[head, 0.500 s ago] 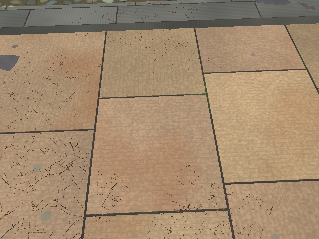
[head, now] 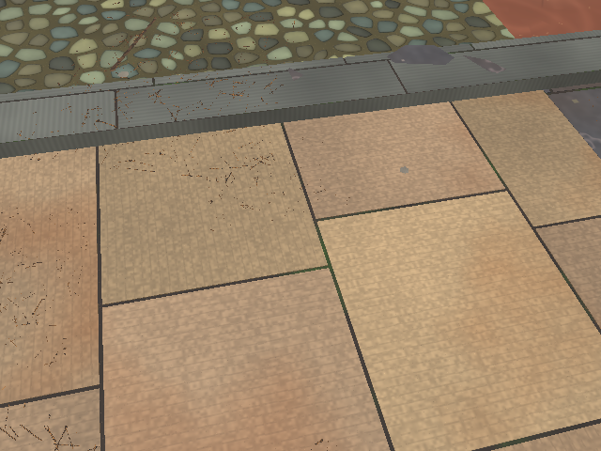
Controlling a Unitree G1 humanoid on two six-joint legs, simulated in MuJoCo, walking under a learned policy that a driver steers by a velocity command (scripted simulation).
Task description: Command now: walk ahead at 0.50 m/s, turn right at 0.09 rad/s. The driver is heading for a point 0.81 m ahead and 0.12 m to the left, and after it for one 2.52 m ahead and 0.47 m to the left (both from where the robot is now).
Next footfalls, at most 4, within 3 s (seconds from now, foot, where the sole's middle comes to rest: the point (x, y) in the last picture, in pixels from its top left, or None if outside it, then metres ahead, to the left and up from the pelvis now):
0.30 right None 0.33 -0.15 -0.78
0.86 left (241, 405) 0.60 0.12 -0.78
1.30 right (273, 287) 0.92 0.04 -0.78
1.72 left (194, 323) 0.81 0.24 -0.78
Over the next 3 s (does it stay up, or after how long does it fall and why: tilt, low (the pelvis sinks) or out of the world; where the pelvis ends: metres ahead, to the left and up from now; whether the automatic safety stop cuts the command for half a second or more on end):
stays up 0.76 0.14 -0.01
